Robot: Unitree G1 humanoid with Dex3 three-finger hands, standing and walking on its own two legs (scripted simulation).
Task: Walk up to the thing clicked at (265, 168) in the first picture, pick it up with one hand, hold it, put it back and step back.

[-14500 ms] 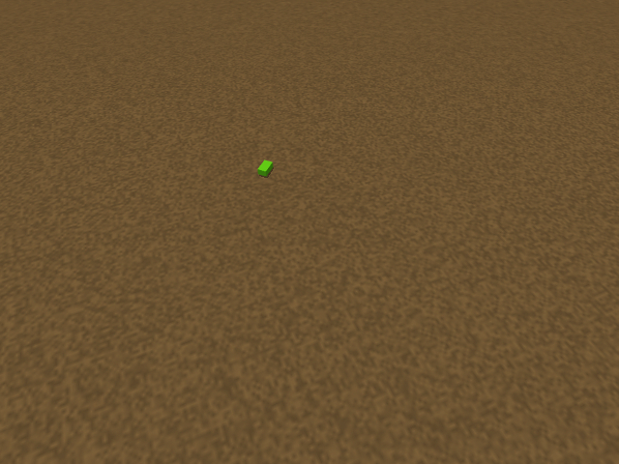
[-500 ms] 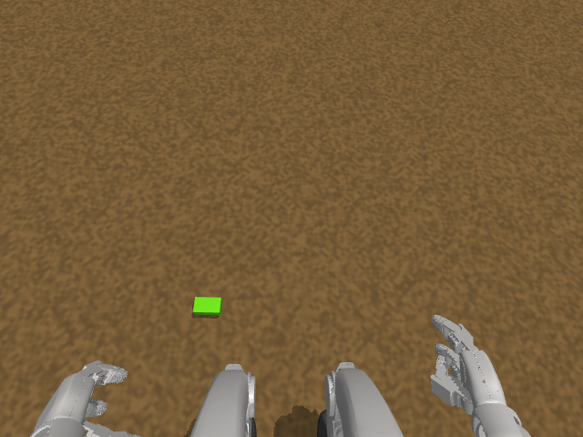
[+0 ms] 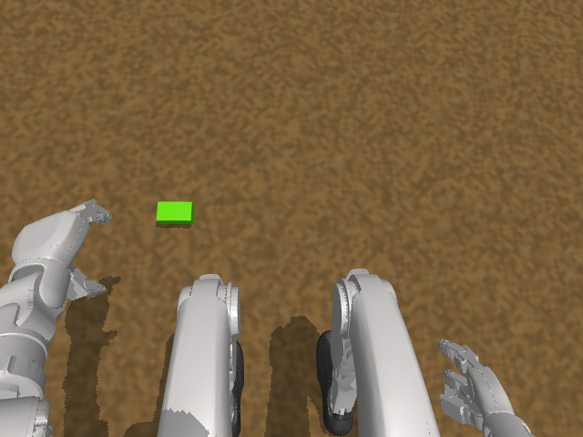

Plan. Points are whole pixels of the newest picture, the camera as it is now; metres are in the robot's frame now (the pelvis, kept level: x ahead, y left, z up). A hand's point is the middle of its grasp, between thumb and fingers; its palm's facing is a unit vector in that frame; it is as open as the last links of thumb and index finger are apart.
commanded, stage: rise first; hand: left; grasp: from above
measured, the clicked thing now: (176, 212) +0.50 +0.25 -0.42
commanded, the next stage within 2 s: none
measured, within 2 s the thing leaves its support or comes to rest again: neither
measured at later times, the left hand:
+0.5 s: hand (108, 228) +0.41 +0.31 -0.23, palm faces -0.46 -0.07 -0.88, open 11.8 cm
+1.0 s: hand (121, 218) +0.44 +0.31 -0.27, palm faces -0.46 -0.03 -0.89, open 11.9 cm
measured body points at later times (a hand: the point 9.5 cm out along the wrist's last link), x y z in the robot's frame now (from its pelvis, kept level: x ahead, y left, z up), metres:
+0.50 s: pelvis -0.01 +0.01 -0.07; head +0.21 +0.07 +0.32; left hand +0.43 +0.31 -0.18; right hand +0.06 -0.27 -0.18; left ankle +0.08 +0.12 -0.40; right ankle +0.09 -0.11 -0.40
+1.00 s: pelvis +0.00 +0.01 -0.10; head +0.24 +0.07 +0.28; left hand +0.46 +0.31 -0.22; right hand +0.05 -0.27 -0.21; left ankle +0.08 +0.12 -0.40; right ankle +0.09 -0.11 -0.40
